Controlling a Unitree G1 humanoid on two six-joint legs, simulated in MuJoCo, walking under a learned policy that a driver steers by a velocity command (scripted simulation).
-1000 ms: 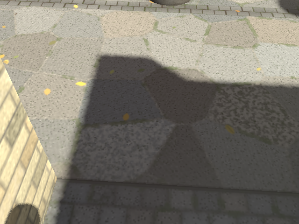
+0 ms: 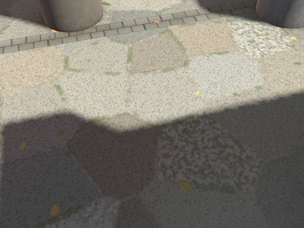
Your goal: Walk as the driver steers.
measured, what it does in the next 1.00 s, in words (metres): walks ahead: right foot, then left foot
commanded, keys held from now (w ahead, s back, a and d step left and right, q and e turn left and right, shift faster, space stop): w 1.00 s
